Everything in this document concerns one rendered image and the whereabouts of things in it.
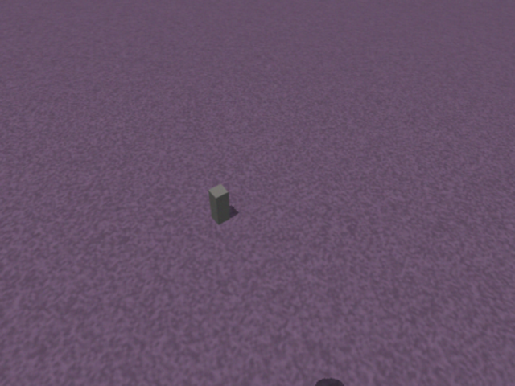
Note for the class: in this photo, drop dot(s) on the carton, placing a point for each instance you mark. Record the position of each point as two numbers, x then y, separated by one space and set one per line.
219 204

